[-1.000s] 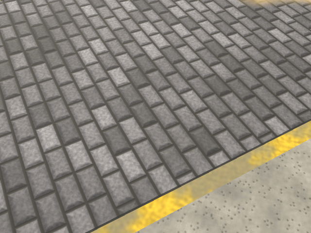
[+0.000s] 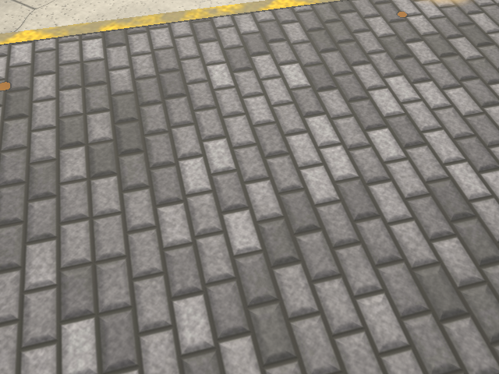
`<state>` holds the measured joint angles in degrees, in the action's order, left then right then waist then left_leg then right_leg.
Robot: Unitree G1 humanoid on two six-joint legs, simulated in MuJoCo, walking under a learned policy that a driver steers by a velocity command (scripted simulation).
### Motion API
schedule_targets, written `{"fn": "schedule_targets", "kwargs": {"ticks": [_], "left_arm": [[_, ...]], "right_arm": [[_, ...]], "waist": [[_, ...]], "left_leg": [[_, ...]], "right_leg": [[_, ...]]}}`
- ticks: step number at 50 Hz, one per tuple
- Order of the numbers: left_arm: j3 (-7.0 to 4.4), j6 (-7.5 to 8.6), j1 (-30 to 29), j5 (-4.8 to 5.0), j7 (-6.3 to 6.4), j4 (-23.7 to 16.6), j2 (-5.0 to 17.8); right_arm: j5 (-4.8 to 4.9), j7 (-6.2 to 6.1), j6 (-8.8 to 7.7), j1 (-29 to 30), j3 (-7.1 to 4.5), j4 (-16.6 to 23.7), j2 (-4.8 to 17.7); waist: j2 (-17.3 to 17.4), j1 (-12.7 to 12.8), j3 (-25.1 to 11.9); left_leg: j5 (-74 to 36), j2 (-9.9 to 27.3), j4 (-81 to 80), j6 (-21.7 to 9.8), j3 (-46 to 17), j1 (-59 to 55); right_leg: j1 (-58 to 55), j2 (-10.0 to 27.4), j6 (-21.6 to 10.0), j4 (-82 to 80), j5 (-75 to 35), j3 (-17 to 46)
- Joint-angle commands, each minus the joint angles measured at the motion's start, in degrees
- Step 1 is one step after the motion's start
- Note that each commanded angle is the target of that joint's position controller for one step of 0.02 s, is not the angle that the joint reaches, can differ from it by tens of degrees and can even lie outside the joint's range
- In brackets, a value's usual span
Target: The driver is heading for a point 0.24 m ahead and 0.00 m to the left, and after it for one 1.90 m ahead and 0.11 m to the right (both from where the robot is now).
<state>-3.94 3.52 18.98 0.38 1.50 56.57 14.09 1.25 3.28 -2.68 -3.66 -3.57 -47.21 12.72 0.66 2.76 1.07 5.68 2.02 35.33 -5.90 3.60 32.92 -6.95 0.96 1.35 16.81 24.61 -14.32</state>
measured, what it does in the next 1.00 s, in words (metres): walks ahead: left foot, then right foot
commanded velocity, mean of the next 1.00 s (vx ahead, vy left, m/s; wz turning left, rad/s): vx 0.12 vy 0.00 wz -0.13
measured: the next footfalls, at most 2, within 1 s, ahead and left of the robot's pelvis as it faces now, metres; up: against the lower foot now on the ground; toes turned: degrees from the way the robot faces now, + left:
left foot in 0.02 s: +0.18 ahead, +0.10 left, +0.00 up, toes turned +5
right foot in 0.54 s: +0.32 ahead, -0.09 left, +0.00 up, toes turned +3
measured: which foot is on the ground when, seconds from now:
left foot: up 0.00-0.00, down 0.02-0.56, up 0.58-0.94, down 0.96-1.00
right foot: down 0.00-0.04, up 0.06-0.52, down 0.54-0.96, up 0.98-1.00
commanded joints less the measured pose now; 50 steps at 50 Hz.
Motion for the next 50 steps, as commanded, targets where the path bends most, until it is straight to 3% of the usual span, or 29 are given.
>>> {"fn": "schedule_targets", "kwargs": {"ticks": [1,2,3,4,5,6,7,8,10,12,15,19,22,25,26,27,28,29,30,31,32,33,35,38,44,47,48,49,50], "left_arm": [[-2.23,-0.57,-3.2,0.47,0.9,-4.0,11.6],[-1.12,0.32,-2.2,-1.38,0.67,-6.2,8.3],[0.9,2.45,2.5,-1.23,-0.47,-8.4,2.6],[-0.33,4.21,-3.8,0.73,-1.2,-8.9,8.0],[-0.38,4.62,-7.2,1.79,-1.25,-10.3,8.2],[-0.6,4.3,-7.7,0.92,-0.65,-9.6,7.9],[-1.3,3.49,-8.0,-0.29,-0.03,-9.7,8.8],[-1.58,2.4,-7.4,-0.53,0.12,-10.1,8.8],[-1.38,0.84,-4.9,-0.63,0.4,-10.1,6.8],[-1.02,0.16,-4.6,-0.75,0.59,-9.8,5.7],[-0.17,-0.05,-7.3,-0.67,0.1,-9.7,4.4],[-0.19,0.11,-11.8,0.13,-0.93,-10.6,5.9],[-0.87,-0.02,-14.1,0.17,-1.67,-12.7,8.2],[-0.93,-0.2,-12.2,0.13,-2.77,-13.5,7.5],[-1.09,-0.13,-10.0,-0.03,-3.03,-13.2,7.6],[-2.09,-0.11,-7.0,-0.49,-2.79,-12.8,10.7],[-3.43,-0.2,-5.1,-1.01,-2.32,-13.2,15.9],[-3.03,-0.95,-0.3,-1.17,-1.72,-12.7,13.8],[-2.08,-0.82,-0.6,-1.25,-1.55,-13.2,11.8],[-2.3,-0.94,-4.7,-0.83,-1.26,-14.7,11.3],[-2.3,-1.41,-7.3,-0.07,-1.0,-15.5,11.0],[-2.12,-1.86,-9.1,0.39,-0.54,-16.3,10.5],[-2.47,-3.07,-9.8,0.12,-0.19,-16.9,11.2],[-3.13,-3.71,-8.8,0.1,0.56,-17.6,12.3],[-3.37,-4.92,-10.3,0.18,0.79,-19.4,12.5],[-3.0,-5.74,-11.5,0.91,1.13,-20.4,11.5],[-2.31,-5.86,-10.2,0.62,1.14,-20.7,9.2],[-1.89,-5.31,-9.0,0.79,0.79,-22.8,6.9],[-3.19,-4.46,-9.0,-0.21,0.49,-22.3,11.6]], "right_arm": [[0.11,-0.34,-0.49,-13.9,-4.73,1.2,11.6],[-0.42,-1.88,-0.14,-19.7,-6.07,0.1,17.6],[-1.27,-1.7,-0.65,-16.5,-5.85,2.5,20.0],[-1.42,-1.57,-0.71,-17.4,-4.54,3.0,15.4],[-1.11,-1.71,-1.01,-13.9,-3.79,3.6,12.4],[-0.34,-1.67,-1.11,-10.1,-3.43,4.4,11.1],[-0.02,-2.0,-0.86,-7.3,-3.01,5.2,9.5],[-0.78,-2.23,-0.62,-6.3,-2.73,5.8,9.2],[-1.44,-2.61,-0.65,-5.9,-2.89,6.1,10.3],[-1.57,-3.16,-0.8,-6.5,-2.64,5.6,10.1],[-1.66,-3.84,-0.33,-6.2,-1.35,4.2,7.6],[-2.95,-4.02,-0.34,-6.4,-0.94,2.0,8.8],[-2.41,-4.58,0.65,-6.3,-1.52,1.1,10.8],[-0.88,-5.97,2.45,-5.8,-1.83,1.5,11.1],[-0.42,-6.4,2.89,-5.9,-1.93,1.6,11.2],[-0.84,-6.72,2.7,-6.7,-1.99,2.3,10.9],[-2.29,-6.57,1.95,-7.1,-1.72,4.4,9.3],[-3.15,-5.97,1.55,-2.6,-1.15,5.8,8.0],[-1.96,-5.07,1.52,-4.5,-1.16,5.3,8.1],[-0.7,-4.98,1.99,-3.5,-1.23,5.0,7.9],[-0.87,-5.23,2.54,-2.9,-1.43,4.8,8.1],[-1.36,-5.75,3.03,-2.1,-1.92,4.9,9.2],[-1.32,-5.96,3.37,-2.4,-1.59,5.2,7.4],[-0.85,-6.18,3.02,-2.9,-1.36,5.0,6.8],[-0.52,-5.28,1.85,-3.5,-1.75,5.1,8.4],[-0.52,-4.48,0.88,-8.6,-2.46,3.6,9.4],[-1.56,-4.71,0.99,-10.5,-3.39,3.6,13.0],[-3.18,-4.94,1.7,-8.8,-4.37,3.9,18.0],[-4.72,-4.89,1.37,-6.4,-3.66,5.8,15.2]], "waist": [[-4.8,-11.3,-7.7],[6.9,-10.8,-13.5],[15.4,-5.3,-22.9],[5.8,-8.8,-23.1],[3.8,-7.8,-16.2],[-2.2,-5.3,-10.3],[-2.6,-3.6,-7.5],[-1.4,-2.0,-6.6],[0.2,-0.3,-6.8],[1.8,-0.3,-7.8],[3.6,-1.5,-9.1],[4.2,-3.8,-6.9],[4.6,-4.4,-4.1],[4.4,-3.1,-3.4],[3.4,-1.8,-4.1],[-0.8,-1.3,-7.4],[-11.0,-3.1,-10.2],[-18.0,1.4,-14.0],[-11.8,0.4,-16.8],[-7.7,-0.7,-13.2],[-3.8,-1.5,-9.6],[-3.2,-2.1,-8.7],[-6.6,-3.1,-7.7],[-8.5,-2.5,-9.5],[-11.4,-1.9,-8.5],[-10.4,-4.6,-7.8],[-3.9,-4.0,-8.4],[14.2,-0.9,-6.0],[13.6,-1.9,-5.4]], "left_leg": [[-0.6,-5.9,-5.0,-4.8,2.1,-23.1],[-14.1,6.5,-4.5,-9.0,-16.4,-40.3],[-19.2,20.1,-12.5,-21.9,-48.1,-55.4],[-26.3,17.8,-13.4,-18.6,-41.8,-54.2],[-31.1,15.5,-12.3,-15.9,-31.3,-47.3],[-31.8,12.3,-13.2,-13.2,-24.9,-37.9],[-30.8,10.6,-14.7,-11.9,-21.6,-30.7],[-32.0,9.4,-16.0,-11.5,-20.3,-25.2],[-37.6,8.4,-16.8,-11.5,-16.9,-21.2],[-41.0,7.5,-17.0,-10.6,-13.2,-21.0],[-37.9,5.6,-17.4,-7.3,-8.1,-21.5],[-31.5,7.3,-18.4,-5.9,-7.1,-23.8],[-29.5,10.3,-15.2,-6.4,-9.0,-28.8],[-30.2,12.1,-9.1,-5.4,-10.2,-32.0],[-31.1,10.7,-5.6,-3.5,-9.0,-31.1],[-28.1,6.3,1.8,-0.3,-5.8,-27.6],[-9.7,-2.7,15.2,4.6,-0.2,-15.3],[30.5,-10.2,29.4,7.2,-3.0,-0.7],[33.6,-6.7,35.4,6.8,-9.9,1.0],[30.3,-5.0,37.5,7.1,-10.1,2.8],[26.7,-3.8,34.4,7.6,-9.3,4.0],[23.4,-2.6,30.7,8.0,-9.3,2.6],[20.1,-3.9,23.3,9.2,-7.4,-1.5],[17.0,-4.6,14.6,10.3,-7.6,-4.9],[14.1,-5.2,2.3,9.5,-8.4,-11.1],[5.3,-3.8,-13.2,7.1,-7.5,-21.0],[5.3,5.7,-16.6,3.7,-15.3,-27.2],[-3.4,17.5,-19.7,-4.8,-30.0,-28.3],[-6.4,22.7,-20.7,-10.0,-34.6,-24.1]], "right_leg": [[7.8,12.0,-4.3,28.4,-65.4,1.0],[24.7,6.9,-1.1,48.5,-30.6,1.4],[44.0,-5.6,1.8,66.9,12.1,12.0],[47.5,-1.8,0.3,68.7,10.3,20.6],[49.2,0.7,-0.7,65.4,5.9,19.6],[47.5,3.1,-0.4,60.4,2.4,18.7],[44.8,4.4,0.1,56.4,0.2,18.2],[40.9,4.9,0.3,54.7,-0.9,18.3],[38.7,4.3,1.5,49.9,-3.3,17.3],[38.8,4.0,2.1,43.6,-8.4,16.3],[35.3,4.9,1.8,31.9,-18.9,16.0],[32.5,4.0,0.5,23.1,-24.4,16.0],[37.2,2.7,-0.9,21.8,-14.9,15.6],[37.2,1.5,-2.8,17.2,-11.7,13.8],[32.7,0.9,-4.2,11.9,-18.9,13.6],[24.5,3.0,-6.7,10.5,-36.5,18.5],[13.9,11.8,-14.1,10.8,-58.6,32.1],[3.9,20.5,-23.5,6.4,-66.4,45.2],[3.9,20.3,-22.5,6.1,-57.3,45.0],[6.8,17.0,-19.6,6.3,-50.6,40.1],[11.1,14.6,-17.1,5.2,-44.8,36.6],[13.8,12.8,-15.5,4.1,-39.3,35.1],[18.0,9.3,-14.4,3.0,-35.4,33.1],[17.8,8.4,-14.0,3.1,-31.9,33.7],[20.2,7.6,-12.8,2.7,-20.8,40.1],[23.9,4.0,-9.2,6.5,-17.0,39.9],[30.5,0.3,-6.2,14.2,-7.3,35.9],[42.2,-9.7,-3.0,25.9,7.8,23.9],[43.8,-6.1,-0.8,40.1,10.7,24.1]]}}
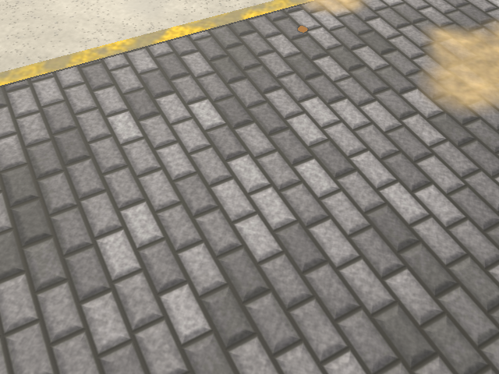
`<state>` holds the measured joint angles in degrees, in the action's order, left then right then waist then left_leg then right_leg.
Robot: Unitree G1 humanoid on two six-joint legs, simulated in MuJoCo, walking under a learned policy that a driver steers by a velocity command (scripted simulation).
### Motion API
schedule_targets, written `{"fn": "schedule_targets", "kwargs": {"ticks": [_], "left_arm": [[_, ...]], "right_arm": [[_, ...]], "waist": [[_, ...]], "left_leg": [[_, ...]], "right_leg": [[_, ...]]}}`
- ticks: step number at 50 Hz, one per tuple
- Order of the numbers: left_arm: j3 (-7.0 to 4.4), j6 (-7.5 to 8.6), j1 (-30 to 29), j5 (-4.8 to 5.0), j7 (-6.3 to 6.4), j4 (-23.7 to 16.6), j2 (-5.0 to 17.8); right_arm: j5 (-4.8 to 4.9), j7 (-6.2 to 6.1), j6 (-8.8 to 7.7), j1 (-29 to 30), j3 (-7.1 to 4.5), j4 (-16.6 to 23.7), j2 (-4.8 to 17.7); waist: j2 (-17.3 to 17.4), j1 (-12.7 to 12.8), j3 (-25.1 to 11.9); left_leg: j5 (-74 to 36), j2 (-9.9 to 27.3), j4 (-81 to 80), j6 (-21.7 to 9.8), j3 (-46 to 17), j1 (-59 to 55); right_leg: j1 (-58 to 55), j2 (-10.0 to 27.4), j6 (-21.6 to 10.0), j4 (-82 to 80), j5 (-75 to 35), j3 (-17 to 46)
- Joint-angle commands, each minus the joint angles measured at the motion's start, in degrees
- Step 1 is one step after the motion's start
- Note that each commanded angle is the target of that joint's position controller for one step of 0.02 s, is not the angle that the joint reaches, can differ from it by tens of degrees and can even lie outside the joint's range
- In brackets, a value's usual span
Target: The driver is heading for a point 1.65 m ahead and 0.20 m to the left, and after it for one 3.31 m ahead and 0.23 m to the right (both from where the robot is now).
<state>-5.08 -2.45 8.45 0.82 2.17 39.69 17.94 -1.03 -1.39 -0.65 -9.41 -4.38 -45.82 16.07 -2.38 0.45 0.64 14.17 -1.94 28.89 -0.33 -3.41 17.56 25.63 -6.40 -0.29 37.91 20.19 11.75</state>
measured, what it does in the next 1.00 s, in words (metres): steps on the spot, turning left: right foot, then left foot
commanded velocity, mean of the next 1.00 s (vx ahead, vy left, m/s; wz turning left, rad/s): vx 0.00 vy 0.00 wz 0.22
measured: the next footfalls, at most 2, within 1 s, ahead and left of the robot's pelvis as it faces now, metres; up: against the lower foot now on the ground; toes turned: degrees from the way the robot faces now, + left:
right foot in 0.30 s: +0.02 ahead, -0.15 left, +0.00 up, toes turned -1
left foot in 0.64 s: +0.02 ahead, +0.12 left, +0.00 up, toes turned +9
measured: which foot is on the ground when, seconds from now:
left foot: down 0.00-0.32, up 0.34-0.62, down 0.64-1.00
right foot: up 0.00-0.28, down 0.30-0.64, up 0.66-1.00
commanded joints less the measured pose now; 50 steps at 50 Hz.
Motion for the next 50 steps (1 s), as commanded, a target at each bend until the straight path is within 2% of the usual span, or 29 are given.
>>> {"fn": "schedule_targets", "kwargs": {"ticks": [1,2,3,4,7,10,12,14,15,16,17,18,19,21,23,26,29,30,31,32,33,34,35,36,37,39,44,47,50], "left_arm": [[-3.13,1.42,2.9,-0.15,-0.42,-4.0,10.4],[-3.25,0.75,4.5,-0.09,-0.27,-2.5,9.6],[-2.93,0.18,5.0,-0.46,-0.04,-1.8,8.2],[-2.4,-0.12,4.9,-0.48,-0.11,-2.0,6.4],[-0.98,0.36,0.9,0.08,-0.22,-4.3,3.5],[1.03,0.81,-0.1,-1.18,-0.63,-4.7,-0.6],[0.59,0.96,0.3,-0.86,-0.77,-3.8,1.0],[-0.24,1.11,3.0,-0.72,-0.69,-2.3,3.4],[-0.86,1.09,4.1,-0.81,-0.12,-2.5,6.3],[-1.61,0.78,6.7,-1.5,0.71,-2.9,10.0],[-2.17,0.23,5.6,-1.63,0.62,-1.9,11.3],[-1.64,0.44,3.8,-1.78,0.12,-2.6,8.1],[-1.44,0.74,2.5,-1.97,0.1,-3.0,7.0],[-1.41,1.76,2.2,-1.89,0.45,-3.3,7.0],[-1.43,2.54,0.4,-1.22,0.59,-2.9,6.8],[-1.75,2.28,-3.0,-0.76,0.54,-2.9,7.1],[-2.07,1.68,-2.7,0.02,0.5,-2.1,8.0],[-2.07,1.53,-3.2,0.56,0.48,-1.9,8.1],[-1.82,1.6,-1.4,0.76,0.31,-0.9,7.1],[-1.23,1.72,1.8,-0.61,-0.08,-0.3,4.6],[0.1,1.86,-1.8,-3.05,-0.01,-4.1,1.7],[-0.62,2.15,-5.9,-1.79,0.42,-4.7,4.3],[-1.06,2.04,-6.0,-0.56,0.55,-4.5,5.7],[-1.46,1.87,-4.7,-0.65,0.89,-3.4,6.3],[-1.79,1.69,-4.3,-1.08,1.29,-2.6,6.9],[-1.89,1.75,-2.6,-1.1,1.06,-2.1,6.3],[-1.2,2.24,-3.6,-0.89,0.68,-2.5,4.3],[-0.98,2.55,-3.5,-0.73,0.34,-2.2,4.2],[-0.43,2.77,-2.1,-0.61,-0.29,-1.4,3.7]], "right_arm": [[-1.94,-0.56,-0.87,2.7,-1.98,5.9,8.8],[-0.82,-0.74,-0.86,5.2,-1.58,6.4,7.2],[0.24,-0.89,-0.85,5.3,-1.19,6.5,6.2],[0.57,-1.06,-0.68,4.4,-0.87,6.2,6.1],[0.3,-1.36,-0.07,-0.6,-0.77,4.8,6.4],[0.63,-0.64,-0.13,0.2,0.0,4.2,5.5],[1.26,0.26,-0.04,-1.4,-0.3,3.4,7.4],[2.63,0.69,-0.15,-2.7,-0.56,2.7,8.9],[2.52,0.91,-0.71,-4.1,-0.53,2.6,9.2],[1.0,1.48,-1.55,-3.9,0.21,3.7,6.9],[1.57,1.78,-2.14,-4.2,0.81,4.4,4.1],[1.78,1.54,-1.88,-1.2,0.59,4.8,5.8],[2.15,1.3,-1.26,0.5,-0.2,5.2,7.4],[2.08,0.75,0.71,0.1,-0.99,5.3,7.3],[2.27,0.65,2.14,-1.9,-1.14,5.4,6.0],[2.16,1.33,2.79,-1.4,-0.58,6.7,4.4],[2.41,2.71,2.97,-2.1,-1.05,8.1,5.6],[2.32,3.01,3.03,-4.1,-1.31,7.7,5.6],[1.94,2.79,3.04,-6.1,-1.85,7.2,6.4],[1.7,2.05,2.84,-7.0,-3.19,7.8,11.0],[0.7,1.7,2.22,-7.2,-4.33,10.1,18.3],[-1.14,2.35,0.81,-9.3,-3.5,10.4,16.0],[-0.96,2.41,-0.23,-6.8,-2.94,10.6,14.6],[0.32,2.0,-0.51,-3.8,-2.71,10.7,13.3],[1.33,1.5,-0.28,-1.4,-2.11,11.2,11.7],[1.4,0.63,0.31,-0.3,-1.49,11.9,10.8],[1.54,-0.47,0.91,-2.0,-1.63,12.7,10.9],[1.22,-0.69,1.44,-1.3,-1.68,13.3,10.9],[0.34,-0.21,1.53,-0.1,-0.6,13.1,8.6]], "waist": [[11.6,1.7,-4.3],[9.3,2.7,-3.2],[9.0,1.9,-2.6],[9.1,1.3,-2.0],[10.8,-1.4,-2.3],[13.0,-1.3,-4.8],[14.2,-1.9,-3.6],[12.7,-0.2,-1.6],[10.8,-0.4,-3.2],[3.1,-0.9,-7.5],[-8.2,-2.3,-8.1],[-9.4,-0.3,-6.4],[-9.8,0.4,-4.3],[-10.8,1.2,-2.3],[-7.2,-0.6,-1.4],[-7.4,-0.8,-2.5],[-7.6,-0.8,-4.5],[-6.8,-2.0,-4.9],[-4.4,-2.5,-5.2],[7.3,-1.3,-4.8],[22.6,-1.4,-4.1],[14.9,-5.3,-8.6],[11.4,-3.6,-6.2],[8.3,-2.1,-4.5],[7.5,-1.3,-3.6],[8.8,-0.1,-4.5],[8.7,-1.2,-4.9],[9.8,-1.7,-4.7],[10.3,-2.2,-5.0]], "left_leg": [[-14.9,23.6,-13.2,-14.1,-21.6,-7.0],[-13.8,19.4,-12.1,-11.2,-15.5,-6.5],[-13.4,17.2,-11.5,-10.0,-12.4,-7.1],[-16.0,16.1,-11.3,-10.3,-10.1,-6.8],[-19.7,14.6,-10.7,-11.9,-6.9,-10.9],[-20.6,13.3,-9.2,-11.3,-5.0,-9.4],[-21.1,12.8,-8.1,-11.3,-6.4,-7.2],[-21.6,12.0,-6.3,-9.4,-8.2,-4.6],[-18.9,11.7,-5.6,-6.7,-9.3,-1.6],[-10.8,8.3,0.1,-3.6,-6.5,3.1],[2.5,2.9,3.5,-0.6,0.5,6.9],[7.1,2.6,7.1,1.1,2.6,6.6],[9.2,2.2,12.1,1.4,3.5,8.5],[19.7,2.8,25.6,2.2,2.3,13.2],[19.4,4.2,29.6,2.8,1.2,14.4],[12.6,4.7,22.2,2.9,4.0,8.9],[6.2,3.3,11.8,1.5,7.0,3.2],[1.0,2.0,5.8,0.4,8.7,-0.9],[-4.2,0.4,0.3,-1.2,8.2,-6.0],[-20.7,6.5,-4.6,-4.3,-2.7,-13.2],[-38.2,22.7,-8.0,-16.2,-27.0,-16.1],[-32.8,24.7,-9.9,-21.7,-30.1,-14.8],[-27.1,21.9,-9.8,-19.4,-25.1,-13.3],[-21.2,18.6,-9.5,-15.9,-21.1,-12.2],[-18.8,16.7,-9.4,-13.5,-19.0,-11.1],[-19.6,13.7,-10.1,-12.3,-16.0,-8.4],[-15.2,12.3,-10.2,-12.7,-17.4,-12.1],[-10.2,11.9,-10.1,-12.7,-18.5,-11.1],[-9.5,11.7,-9.6,-12.9,-16.9,-7.6]], "right_leg": [[10.1,2.5,1.4,25.2,11.3,-1.7],[10.1,3.0,2.3,28.0,7.8,-2.9],[10.8,3.1,3.3,30.9,4.9,-3.1],[10.8,2.9,4.0,33.0,3.8,-3.6],[10.4,3.2,5.3,25.1,2.4,-5.6],[-2.1,6.7,5.3,6.6,4.4,-8.7],[-8.9,5.1,5.1,-4.0,1.5,-11.8],[-16.3,4.2,2.9,-19.1,-11.8,-12.2],[-22.3,7.9,1.1,-18.8,-17.5,-8.3],[-29.8,15.8,-1.8,-13.5,-34.2,-2.8],[-27.4,20.5,-7.5,-12.9,-34.1,-0.6],[-22.7,22.2,-10.3,-15.7,-27.4,1.8],[-21.3,22.5,-10.8,-16.9,-25.0,2.3],[-20.2,26.0,-13.3,-18.0,-31.2,3.7],[-19.0,26.0,-12.9,-17.8,-34.1,0.5],[-16.9,23.4,-10.8,-16.9,-33.3,-5.9],[-17.8,23.5,-9.4,-13.5,-31.2,-8.2],[-16.3,23.0,-7.8,-11.0,-28.0,-9.6],[-13.4,21.2,-5.1,-6.6,-21.2,-11.8],[-4.3,16.4,0.1,5.6,-7.3,-17.6],[11.3,6.8,5.0,21.5,19.9,-17.2],[12.1,6.3,4.3,31.1,21.8,-8.2],[13.2,7.4,3.3,33.6,17.1,-6.9],[13.6,8.5,2.8,32.3,11.7,-6.7],[13.4,9.3,2.9,30.3,7.7,-6.3],[9.1,7.9,3.5,30.2,2.2,-7.0],[9.7,6.5,5.3,19.8,-1.3,-6.4],[7.1,6.7,6.0,13.3,-1.8,-6.3],[0.3,8.3,5.8,8.3,-1.3,-7.7]]}}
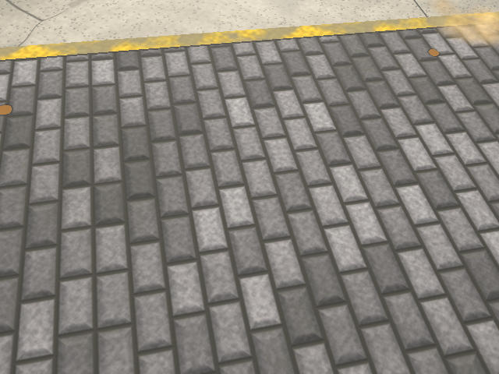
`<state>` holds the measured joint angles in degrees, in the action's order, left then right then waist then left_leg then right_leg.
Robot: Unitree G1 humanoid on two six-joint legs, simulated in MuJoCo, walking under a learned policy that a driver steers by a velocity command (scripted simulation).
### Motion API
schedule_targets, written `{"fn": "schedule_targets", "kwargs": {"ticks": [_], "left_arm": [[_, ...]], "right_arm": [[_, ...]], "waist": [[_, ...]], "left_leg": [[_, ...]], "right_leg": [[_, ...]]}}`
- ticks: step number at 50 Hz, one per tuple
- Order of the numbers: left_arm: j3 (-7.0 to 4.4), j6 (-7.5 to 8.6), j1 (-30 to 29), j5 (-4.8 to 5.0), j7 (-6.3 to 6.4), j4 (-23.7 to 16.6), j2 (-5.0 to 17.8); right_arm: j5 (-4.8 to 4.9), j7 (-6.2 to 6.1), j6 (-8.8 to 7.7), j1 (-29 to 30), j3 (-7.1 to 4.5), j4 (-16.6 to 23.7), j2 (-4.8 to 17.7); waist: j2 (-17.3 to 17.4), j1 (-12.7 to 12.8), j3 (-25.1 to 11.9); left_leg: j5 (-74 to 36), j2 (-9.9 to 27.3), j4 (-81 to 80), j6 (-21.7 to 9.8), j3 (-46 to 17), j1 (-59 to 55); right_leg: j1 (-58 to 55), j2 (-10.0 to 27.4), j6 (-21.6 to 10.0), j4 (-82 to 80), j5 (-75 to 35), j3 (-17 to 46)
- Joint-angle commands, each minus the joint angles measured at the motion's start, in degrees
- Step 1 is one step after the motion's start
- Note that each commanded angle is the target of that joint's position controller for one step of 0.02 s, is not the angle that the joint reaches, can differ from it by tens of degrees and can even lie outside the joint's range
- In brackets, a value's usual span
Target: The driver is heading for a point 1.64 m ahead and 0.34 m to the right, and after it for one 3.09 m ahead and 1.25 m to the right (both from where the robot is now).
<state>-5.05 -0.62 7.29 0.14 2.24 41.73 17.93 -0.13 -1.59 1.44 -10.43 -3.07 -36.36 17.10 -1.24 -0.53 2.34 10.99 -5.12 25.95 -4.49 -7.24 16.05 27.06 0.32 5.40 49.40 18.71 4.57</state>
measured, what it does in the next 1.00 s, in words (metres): steps to the right, turning right: right foot, then right foot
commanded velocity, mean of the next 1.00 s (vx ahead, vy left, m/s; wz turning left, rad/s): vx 0.11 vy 0.00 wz -0.27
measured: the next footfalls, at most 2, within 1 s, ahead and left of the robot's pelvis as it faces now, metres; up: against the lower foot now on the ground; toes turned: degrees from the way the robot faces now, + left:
right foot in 0.12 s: +0.05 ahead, -0.17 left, +0.00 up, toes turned +1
right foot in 0.68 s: +0.01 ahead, -0.19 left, +0.00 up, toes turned -19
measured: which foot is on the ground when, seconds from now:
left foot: down 0.00-0.66, up 0.68-1.00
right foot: up 0.00-0.10, down 0.12-0.36, up 0.38-0.66, down 0.68-1.00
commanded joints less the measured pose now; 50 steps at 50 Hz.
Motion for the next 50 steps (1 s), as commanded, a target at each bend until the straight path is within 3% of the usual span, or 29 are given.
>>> {"fn": "schedule_targets", "kwargs": {"ticks": [1,3,5,6,7,8,9,10,12,15,17,18,19,20,21,22,23,26,29,31,32,33,34,35,36,37,39,42,50], "left_arm": [[-0.21,1.05,-0.7,0.06,-0.6,-3.3,3.3],[0.29,1.36,-0.2,0.07,-1.16,-3.0,2.6],[0.65,1.79,1.4,0.08,-1.66,-2.4,2.2],[0.63,1.95,1.0,-0.47,-1.73,-2.7,3.5],[0.15,2.07,0.9,-0.85,-1.51,-3.7,6.8],[-0.8,1.98,0.2,-0.41,-1.4,-3.9,10.9],[-1.05,1.85,0.2,0.31,-1.64,-3.8,10.3],[-0.63,1.86,0.2,0.33,-1.81,-4.0,8.6],[-0.21,2.03,-0.3,0.22,-1.76,-4.6,7.6],[-0.55,1.66,0.6,0.63,-1.29,-5.8,7.9],[-0.47,1.08,0.5,0.92,-1.01,-7.2,7.1],[-0.29,0.81,0.7,0.98,-0.98,-7.7,6.4],[-0.13,0.54,1.5,0.82,-1.11,-8.3,5.7],[-0.39,0.26,1.9,0.52,-1.31,-8.5,5.9],[-1.09,-0.03,1.0,0.65,-1.54,-8.9,7.3],[-1.57,-0.5,1.4,1.11,-1.67,-8.7,7.6],[-1.23,-1.0,1.8,1.37,-1.77,-8.5,6.2],[0.1,-1.41,0.0,1.24,-2.46,-9.5,3.4],[0.1,-1.39,-0.3,1.66,-3.59,-10.7,4.1],[-0.28,-1.77,2.3,1.67,-3.91,-10.3,4.4],[-0.83,-1.91,5.1,1.56,-3.72,-9.2,5.0],[-1.92,-1.78,10.2,1.93,-3.25,-7.5,6.9],[-3.42,-1.14,15.6,1.95,-2.48,-7.6,13.0],[-3.46,1.11,15.7,-0.01,-3.25,-9.6,16.9],[-2.48,2.65,14.6,-0.52,-3.55,-9.2,12.8],[-1.28,3.33,12.1,-0.08,-3.35,-8.8,9.6],[0.11,3.53,8.1,0.14,-2.56,-9.0,6.5],[0.47,4.54,9.8,-0.8,-1.88,-7.8,6.3],[0.14,5.3,13.9,-0.58,-1.93,-3.1,7.3]], "right_arm": [[-0.84,0.27,-0.6,1.2,-1.38,3.3,6.5],[-1.25,0.88,-0.77,1.6,-0.36,2.2,4.6],[-1.09,1.32,-1.04,2.6,0.13,1.1,4.3],[-1.16,1.43,-1.48,0.7,0.14,0.2,4.4],[-1.68,1.31,-1.95,-0.5,-0.13,0.1,5.2],[-2.01,1.3,-2.4,-3.3,-0.69,0.1,6.3],[-1.94,0.9,-2.46,-1.3,-0.7,0.4,6.0],[-1.62,0.47,-2.26,1.1,-0.96,0.8,6.2],[-1.13,-0.13,-1.29,2.0,-1.3,1.6,5.3],[-0.87,0.08,-0.93,0.8,-1.95,2.2,4.4],[-0.73,0.41,-0.96,0.0,-2.63,2.4,5.0],[-0.78,0.5,-0.94,-0.9,-3.03,2.4,5.9],[-0.89,0.56,-1.01,-1.5,-3.41,2.3,7.4],[-0.96,0.31,-1.34,-0.6,-3.36,2.8,7.4],[-1.14,0.02,-1.81,-1.2,-3.03,3.3,7.0],[-0.98,-0.22,-2.15,-0.2,-2.9,3.4,6.9],[-0.4,-0.3,-2.28,1.8,-3.1,3.4,7.4],[-0.16,-0.5,-1.42,2.8,-3.72,2.7,8.8],[0.44,-0.36,-0.56,1.5,-4.21,1.9,9.9],[1.77,0.04,-0.59,0.7,-4.48,1.3,10.8],[2.17,0.3,-0.88,0.0,-4.22,0.9,9.8],[1.42,0.71,-1.3,-1.3,-3.39,0.2,6.9],[-1.02,1.3,-1.72,0.9,-1.8,2.2,2.2],[-0.31,1.28,-3.27,5.6,-2.02,6.2,3.6],[1.78,1.44,-4.38,9.2,-2.98,6.6,7.1],[2.18,1.71,-4.92,8.3,-3.55,5.7,9.0],[0.2,1.63,-5.19,4.3,-3.54,2.2,8.2],[0.55,2.36,-5.37,3.0,-2.87,-0.3,5.9],[1.82,3.8,-5.52,8.6,-1.08,0.2,3.3]], "waist": [[9.1,-1.4,-6.6],[8.9,-1.3,-6.2],[7.7,0.6,-4.8],[6.2,0.4,-4.4],[3.1,-0.8,-4.8],[-3.0,-3.9,-5.1],[-6.4,-2.6,-5.1],[-7.2,-1.5,-4.4],[-8.7,-1.5,-4.0],[-6.3,-1.0,-4.9],[-0.8,-0.5,-4.9],[3.5,-0.4,-4.9],[8.8,0.0,-4.8],[12.5,0.1,-5.3],[10.1,-0.8,-5.1],[6.1,0.0,-4.7],[4.6,1.0,-3.6],[7.4,-0.3,-4.1],[10.4,-1.2,-6.9],[9.8,0.0,-8.2],[8.9,1.0,-8.2],[4.0,2.4,-8.4],[-11.5,3.7,-6.8],[-13.3,5.5,-7.2],[-7.6,6.1,-3.7],[-7.1,3.9,-0.4],[-6.1,1.6,0.1],[-5.0,1.8,-1.2],[-3.9,5.3,3.0]], "left_leg": [[-6.6,14.8,-6.5,-8.7,-12.5,-4.9],[-6.0,14.6,-6.3,-8.3,-11.8,-3.2],[-4.5,13.3,-5.1,-6.4,-10.2,-1.5],[-3.7,12.0,-4.5,-4.2,-9.4,-1.3],[-0.9,9.6,-1.5,-1.7,-7.4,-1.3],[1.9,5.3,0.7,0.2,-3.1,-0.7],[2.4,2.8,2.9,2.2,1.4,-2.8],[2.4,2.6,4.8,3.0,3.0,-4.0],[1.4,2.8,6.4,2.8,3.9,-4.1],[0.6,3.8,5.7,1.6,4.1,-4.9],[-0.9,7.1,1.9,-0.5,0.9,-6.4],[-3.0,11.1,-1.2,-3.0,-3.5,-8.0],[-8.3,18.0,-4.5,-7.1,-10.3,-9.4],[-15.6,24.8,-5.8,-11.7,-15.4,-9.7],[-22.6,28.6,-6.4,-14.9,-17.6,-9.8],[-24.8,28.5,-5.9,-14.8,-15.1,-9.6],[-23.2,26.0,-5.9,-12.4,-10.4,-9.2],[-24.1,20.4,-5.2,-9.0,0.4,-8.8],[-24.9,20.6,-3.0,-7.9,4.3,-10.1],[-10.1,21.0,-1.9,-5.8,5.7,-7.9],[0.7,19.8,0.4,-3.8,7.3,-3.6],[12.3,17.1,8.2,-0.8,11.1,4.3],[26.7,10.4,31.2,4.8,16.5,21.7],[28.6,3.9,40.2,5.9,6.3,34.7],[23.7,6.8,43.0,4.9,2.1,37.0],[17.0,8.5,41.1,3.8,2.3,36.8],[6.3,10.7,35.8,4.6,3.4,31.8],[-4.5,10.4,32.4,5.9,5.5,28.0],[-14.3,9.7,15.6,6.1,5.3,28.5]], "right_leg": [[-3.8,2.1,-0.2,-5.4,0.4,-0.9],[-9.1,2.4,-0.9,-11.0,-0.1,-1.8],[-15.3,1.4,-2.3,-22.7,-7.9,-3.2],[-17.6,2.1,-3.3,-26.1,-13.8,-1.7],[-18.5,5.7,-4.8,-25.0,-24.1,2.8],[-17.8,7.5,-7.5,-22.3,-28.4,5.1],[-13.7,7.7,-9.8,-24.1,-21.4,7.1],[-11.2,8.2,-10.7,-26.0,-17.6,9.7],[-9.7,8.5,-11.0,-26.3,-16.7,12.2],[-8.3,6.7,-10.6,-23.4,-14.8,12.8],[-5.1,3.0,-8.6,-18.1,-11.7,9.4],[-2.0,0.3,-6.8,-13.2,-8.7,6.2],[1.0,-1.8,-5.1,-7.4,-3.6,2.5],[3.5,-1.5,-4.0,1.9,10.8,-0.3],[6.4,-0.1,-3.2,12.9,17.3,0.4],[7.9,0.9,-2.7,18.2,17.2,1.3],[8.4,2.4,-2.4,16.3,14.3,1.3],[3.6,2.9,-1.6,6.6,7.6,-3.6],[-3.2,1.3,-2.3,-4.7,4.6,-7.1],[-9.6,-0.7,-4.4,-14.3,-1.7,-10.2],[-15.7,-2.5,-6.0,-18.5,-2.8,-11.1],[-24.7,-2.1,-8.3,-21.7,-1.4,-7.7],[-32.9,12.5,-14.6,-27.4,-0.2,15.5],[-30.7,22.5,-26.4,-35.9,11.5,40.0],[-28.7,21.7,-26.3,-39.2,20.3,39.1],[-26.3,19.5,-23.2,-39.2,21.2,33.1],[-23.5,14.1,-18.8,-38.6,11.2,21.7],[-23.6,11.3,-17.1,-40.3,-2.6,12.3],[-27.4,12.1,-15.5,-43.1,-13.6,0.6]]}}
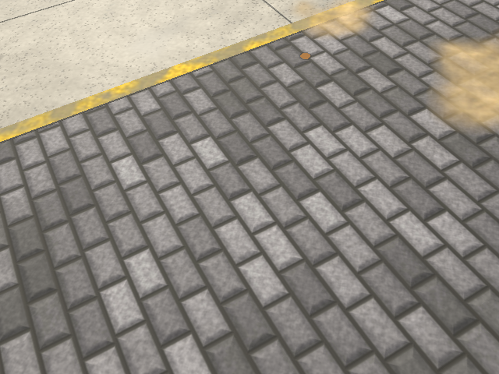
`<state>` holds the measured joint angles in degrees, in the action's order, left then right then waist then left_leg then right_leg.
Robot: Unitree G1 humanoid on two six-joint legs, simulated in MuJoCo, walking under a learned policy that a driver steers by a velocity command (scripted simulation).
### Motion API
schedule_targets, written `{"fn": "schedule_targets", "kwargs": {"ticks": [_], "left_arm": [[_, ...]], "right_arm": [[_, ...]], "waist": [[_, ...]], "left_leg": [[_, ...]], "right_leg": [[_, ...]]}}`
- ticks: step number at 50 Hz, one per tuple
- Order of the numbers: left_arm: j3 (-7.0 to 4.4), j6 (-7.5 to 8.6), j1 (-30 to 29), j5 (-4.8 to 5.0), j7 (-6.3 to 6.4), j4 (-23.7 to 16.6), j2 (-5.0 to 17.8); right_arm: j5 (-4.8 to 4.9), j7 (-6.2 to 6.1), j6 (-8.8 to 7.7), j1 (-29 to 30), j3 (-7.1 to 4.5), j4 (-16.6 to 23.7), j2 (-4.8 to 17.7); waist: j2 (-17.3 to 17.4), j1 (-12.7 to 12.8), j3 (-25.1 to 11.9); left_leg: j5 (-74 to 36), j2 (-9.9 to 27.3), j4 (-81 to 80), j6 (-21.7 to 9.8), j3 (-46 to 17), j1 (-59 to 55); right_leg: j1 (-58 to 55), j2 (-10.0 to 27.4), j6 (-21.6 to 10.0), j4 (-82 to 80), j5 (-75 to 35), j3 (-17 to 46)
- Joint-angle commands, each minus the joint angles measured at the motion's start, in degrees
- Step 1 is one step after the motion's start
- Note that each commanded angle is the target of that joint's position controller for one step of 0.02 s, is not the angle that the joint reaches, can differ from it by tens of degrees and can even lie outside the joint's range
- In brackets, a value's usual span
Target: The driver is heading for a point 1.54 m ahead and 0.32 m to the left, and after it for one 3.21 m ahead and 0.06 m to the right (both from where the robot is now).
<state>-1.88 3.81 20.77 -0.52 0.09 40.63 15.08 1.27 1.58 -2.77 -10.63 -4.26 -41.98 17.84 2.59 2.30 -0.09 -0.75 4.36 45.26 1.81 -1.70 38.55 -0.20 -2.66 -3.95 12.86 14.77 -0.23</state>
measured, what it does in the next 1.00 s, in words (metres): walks ahead, turning left: left foot, then right foot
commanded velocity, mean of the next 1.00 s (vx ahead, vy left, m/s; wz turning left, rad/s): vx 0.48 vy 0.00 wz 0.35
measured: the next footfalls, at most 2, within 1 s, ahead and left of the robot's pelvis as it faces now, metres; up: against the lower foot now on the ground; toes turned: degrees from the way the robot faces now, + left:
left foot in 0.22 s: +0.28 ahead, +0.15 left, +0.00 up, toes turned +9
right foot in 0.68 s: +0.60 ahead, -0.01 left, +0.00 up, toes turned +25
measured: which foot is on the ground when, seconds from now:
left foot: up 0.00-0.20, down 0.22-0.68, up 0.70-1.00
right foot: down 0.00-0.24, up 0.26-0.66, down 0.68-1.00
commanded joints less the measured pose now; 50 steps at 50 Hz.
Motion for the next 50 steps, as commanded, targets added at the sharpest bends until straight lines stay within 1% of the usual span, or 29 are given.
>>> {"fn": "schedule_targets", "kwargs": {"ticks": [1,6,8,9,10,11,12,13,14,15,16,17,18,21,24,26,30,32,33,34,35,36,37,38,39,41,43,47,50], "left_arm": [[-3.09,0.85,0.8,0.14,0.19,-1.4,10.3],[-3.42,-0.02,2.6,0.87,0.48,1.1,11.0],[-3.67,-0.51,1.9,0.89,1.02,1.0,12.4],[-3.86,-0.89,1.6,0.87,1.5,0.9,13.3],[-3.9,-1.4,1.1,0.73,1.94,0.7,13.8],[-3.69,-1.29,0.6,0.8,2.31,0.1,13.8],[-2.03,-0.03,3.5,-0.51,1.98,-2.5,9.1],[-0.37,2.04,5.2,-0.57,0.87,-3.1,5.8],[-1.67,3.55,-2.0,1.9,-0.18,-4.5,10.6],[-1.38,4.41,-6.0,2.97,-0.57,-6.5,10.7],[-1.22,4.78,-7.3,1.78,-0.38,-6.8,9.9],[-1.73,4.4,-7.0,0.45,-0.11,-6.6,10.3],[-1.8,3.7,-5.7,0.09,-0.19,-6.4,10.2],[-1.17,2.06,-4.0,-0.65,0.13,-6.0,8.1],[-0.09,2.19,-11.1,-0.91,0.21,-7.7,5.6],[0.09,2.64,-16.2,-0.17,-0.14,-8.7,5.2],[-1.51,3.27,-17.3,1.18,-0.72,-9.4,8.6],[-2.4,3.62,-12.8,1.12,-0.9,-8.2,9.5],[-3.21,3.84,-8.1,0.66,-0.7,-7.2,10.6],[-3.91,3.99,-1.0,-0.39,-0.36,-7.0,13.2],[-5.41,3.19,3.8,-1.06,-0.7,-4.5,18.9],[-4.78,2.96,5.3,0.36,-1.33,-3.9,14.3],[-3.76,2.86,2.4,0.52,-1.17,-4.5,10.8],[-3.18,2.57,-0.8,-0.05,-1.09,-4.8,9.5],[-2.71,2.4,-2.5,-0.27,-1.08,-4.4,8.3],[-2.15,2.63,-3.7,-0.32,-0.85,-3.7,6.7],[-2.19,2.78,-2.6,0.57,-0.94,-2.5,7.2],[-3.1,1.76,-1.3,1.48,-0.36,-0.9,10.3],[-3.41,0.96,1.2,1.87,-0.05,0.5,11.4]], "right_arm": [[0.5,0.98,-1.45,9.8,0.34,6.2,2.3],[0.33,2.98,-2.4,14.4,1.41,8.8,1.0],[0.13,3.31,-2.43,12.9,0.92,9.3,2.2],[0.0,3.16,-2.2,9.8,0.17,8.9,3.8],[0.13,2.81,-1.97,2.7,-1.11,7.5,6.2],[0.49,1.97,-1.67,-6.0,-2.57,5.9,9.0],[-0.14,0.8,-1.03,-14.8,-4.24,5.0,15.2],[0.31,0.77,-1.4,-14.7,-3.55,5.1,14.0],[0.01,0.46,-1.2,-14.0,-2.59,5.0,10.2],[0.01,0.2,-1.15,-10.9,-2.1,5.3,8.8],[-0.01,0.1,-1.08,-7.1,-1.65,5.9,7.8],[-0.43,-0.06,-1.16,-4.1,-1.14,6.7,6.3],[-1.0,-0.31,-1.08,-2.2,-0.98,7.5,6.2],[-0.66,-1.07,-1.46,-0.9,-1.24,6.8,7.1],[-0.15,-1.74,-1.31,-1.9,-1.68,5.8,8.4],[0.28,-1.97,-0.85,-5.2,-1.92,4.7,9.1],[0.73,-2.3,-0.09,-7.8,-1.98,3.6,8.9],[0.15,-2.22,0.23,-7.5,-1.73,3.4,7.7],[-0.24,-2.01,0.2,-8.3,-1.04,3.3,5.7],[-1.1,-1.64,0.07,-9.5,0.4,4.1,1.8],[0.37,-1.42,-0.78,-18.9,1.69,4.8,-2.3],[1.51,-1.67,-0.92,-17.9,0.85,3.6,3.2],[1.41,-1.81,-0.79,-10.3,-0.18,4.6,7.0],[0.4,-2.06,-0.68,-5.3,-0.16,5.9,7.0],[-0.53,-2.0,-0.87,-2.7,-0.06,6.9,6.1],[-0.43,-1.49,-0.85,-3.7,0.09,6.7,4.3],[-0.99,-1.34,-0.85,-3.4,0.63,6.5,2.5],[-1.42,-0.83,-1.99,4.1,1.98,7.9,0.0],[-0.82,-0.12,-2.7,8.9,1.95,8.3,0.6]], "waist": [[-7.3,3.0,6.3],[-6.2,4.0,7.6],[-8.2,2.0,4.1],[-9.7,-0.1,0.6],[-10.0,-4.1,-4.3],[-8.5,-9.1,-9.0],[2.6,-9.8,-17.2],[9.1,-7.6,-26.1],[3.9,-10.6,-20.8],[1.0,-9.3,-12.5],[-3.8,-6.3,-6.5],[-3.4,-4.0,-3.3],[-1.4,-2.1,-1.7],[-0.1,-0.1,0.3],[0.6,-2.6,1.5],[1.2,-5.3,0.8],[3.4,-4.9,-0.5],[4.7,-2.4,-1.5],[4.1,-0.2,-3.9],[-1.8,2.6,-11.1],[-21.8,-1.0,-17.7],[-18.3,1.0,-15.7],[-11.2,2.7,-7.9],[-6.8,2.2,-4.2],[-6.3,1.4,-1.1],[-9.4,-1.0,-0.3],[-9.3,-1.5,-0.2],[-7.5,0.1,1.1],[-7.8,1.7,1.5]], "left_leg": [[-2.7,-0.1,-5.3,-0.6,-0.1,6.1],[1.8,-2.1,-11.8,-3.8,3.3,4.8],[6.2,-5.3,-12.6,-6.1,6.5,-1.6],[8.7,-7.5,-12.1,-7.3,8.2,-6.6],[8.8,-9.7,-12.9,-9.0,9.1,-16.2],[4.7,-9.1,-15.3,-11.5,6.0,-32.0],[6.0,5.9,-14.0,-19.7,-17.1,-56.8],[13.8,16.3,-22.9,-27.8,-45.5,-67.3],[18.5,13.9,-26.1,-24.2,-39.6,-64.1],[17.4,11.8,-27.3,-21.7,-31.6,-55.2],[12.8,9.2,-28.9,-20.2,-26.5,-45.1],[7.6,7.0,-30.4,-19.5,-22.6,-37.8],[4.8,5.8,-32.1,-19.8,-21.1,-32.3],[-2.4,3.6,-34.0,-20.1,-15.4,-22.2],[0.3,-0.7,-33.0,-16.8,-10.3,-17.1],[4.5,-1.1,-31.6,-15.1,-11.2,-17.9],[10.7,2.5,-25.5,-12.6,-18.8,-25.6],[9.4,3.4,-20.8,-11.0,-19.9,-27.9],[6.0,1.0,-14.9,-9.5,-18.2,-27.3],[11.8,-2.6,0.3,-7.3,-14.2,-23.0],[32.2,-10.9,21.1,-3.0,-6.8,-3.8],[33.0,-8.1,29.2,-2.6,-9.0,5.0],[27.6,-5.8,31.3,-2.9,-8.9,7.0],[23.5,-3.8,29.8,-2.9,-6.7,5.7],[21.0,-2.5,26.5,-3.0,-6.2,4.9],[18.2,-0.2,21.2,-2.9,-4.9,0.3],[18.1,0.0,15.8,-2.4,-2.8,-0.8],[9.9,-0.8,-1.8,-0.9,-1.0,-3.8],[2.5,-3.1,-10.5,0.2,-0.3,-9.4]], "right_leg": [[-0.7,15.5,-6.2,-6.6,-11.0,4.3],[-5.9,17.2,-5.5,-2.9,-23.9,-0.4],[-7.6,16.9,-4.2,3.5,-45.7,-2.6],[-8.5,16.6,-3.4,9.2,-58.4,-3.7],[-7.1,15.7,-2.3,18.8,-65.9,-5.2],[2.0,14.3,-0.3,31.2,-61.7,-6.6],[24.8,8.5,3.2,53.8,-30.0,-6.7],[39.0,-1.8,5.0,68.6,17.1,3.1],[45.4,2.1,4.2,70.9,14.0,8.7],[46.9,4.8,3.3,67.1,9.5,7.6],[44.9,6.8,3.3,60.9,6.7,6.5],[41.4,8.4,3.8,56.6,4.8,6.2],[38.3,8.8,4.7,55.4,3.9,5.9],[34.8,8.9,7.8,47.8,1.3,3.5],[30.6,6.9,9.0,33.1,-11.6,1.9],[27.3,4.4,9.2,24.5,-18.7,1.7],[24.8,3.9,7.5,17.5,-16.5,5.4],[20.1,4.1,5.1,16.0,-12.7,4.0],[13.1,4.5,3.2,14.9,-11.3,3.4],[1.1,12.9,-0.4,14.8,-7.4,11.8],[-16.3,25.2,-10.8,8.5,4.2,39.4],[-16.1,26.5,-11.6,3.4,20.3,49.7],[-9.9,23.8,-9.1,2.6,19.6,41.1],[-3.7,21.0,-7.6,2.9,11.6,32.8],[1.3,18.7,-7.7,2.4,4.0,27.2],[5.6,15.5,-7.1,0.2,-3.7,20.5],[6.9,14.7,-8.6,-1.1,-9.8,18.2],[8.8,13.4,-9.1,-2.4,-14.6,13.9],[10.3,12.7,-8.3,-1.7,-14.3,12.7]]}}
